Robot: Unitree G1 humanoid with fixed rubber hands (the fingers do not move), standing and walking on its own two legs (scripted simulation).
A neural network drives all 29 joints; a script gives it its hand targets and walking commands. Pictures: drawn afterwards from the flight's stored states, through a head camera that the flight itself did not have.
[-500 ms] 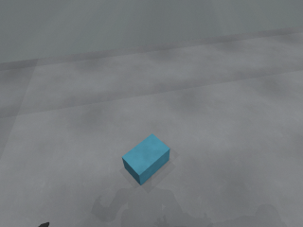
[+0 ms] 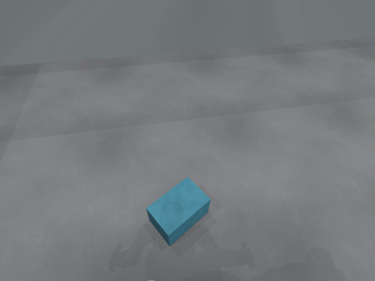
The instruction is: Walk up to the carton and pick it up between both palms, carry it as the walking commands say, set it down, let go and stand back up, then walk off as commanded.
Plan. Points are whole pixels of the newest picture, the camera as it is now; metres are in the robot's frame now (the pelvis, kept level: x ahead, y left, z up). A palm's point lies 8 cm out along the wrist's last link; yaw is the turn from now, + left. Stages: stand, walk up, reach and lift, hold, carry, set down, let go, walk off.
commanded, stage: walk up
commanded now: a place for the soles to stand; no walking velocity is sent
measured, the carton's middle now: (179, 210) +0.57 +0.06 -0.67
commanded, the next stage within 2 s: none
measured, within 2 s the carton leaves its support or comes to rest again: neither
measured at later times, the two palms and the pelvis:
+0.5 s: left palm out of the picture +0.14 +0.29 -0.08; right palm out of the picture +0.11 -0.31 -0.08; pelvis +0.03 -0.01 +0.03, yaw +0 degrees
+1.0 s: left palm out of the picture +0.13 +0.29 -0.08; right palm out of the picture +0.07 -0.39 -0.06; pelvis +0.05 -0.05 +0.02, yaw +5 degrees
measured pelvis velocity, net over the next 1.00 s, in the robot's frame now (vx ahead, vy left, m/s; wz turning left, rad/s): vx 0.05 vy -0.05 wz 0.09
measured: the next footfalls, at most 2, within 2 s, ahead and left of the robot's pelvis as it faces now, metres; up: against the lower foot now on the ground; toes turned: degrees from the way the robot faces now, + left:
right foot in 1.08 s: +0.18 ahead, -0.23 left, +0.00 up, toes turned +7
left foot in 1.36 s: +0.21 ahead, -0.02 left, +0.00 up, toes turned +25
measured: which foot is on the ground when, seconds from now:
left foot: down 0.00-1.00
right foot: down 0.00-0.78, up 0.80-1.00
